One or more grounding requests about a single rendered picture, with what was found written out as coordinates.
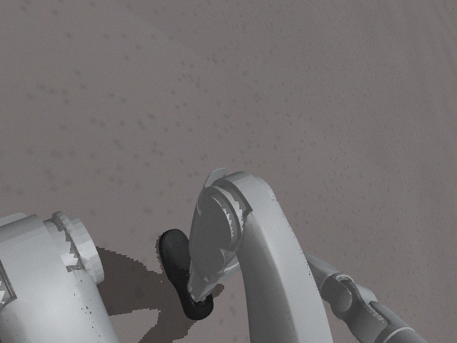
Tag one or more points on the right robot foot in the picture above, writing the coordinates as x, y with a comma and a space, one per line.
174, 253

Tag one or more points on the right robot arm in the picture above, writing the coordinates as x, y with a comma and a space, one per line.
368, 320

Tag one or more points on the right robot hand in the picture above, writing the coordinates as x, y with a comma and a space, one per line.
320, 270

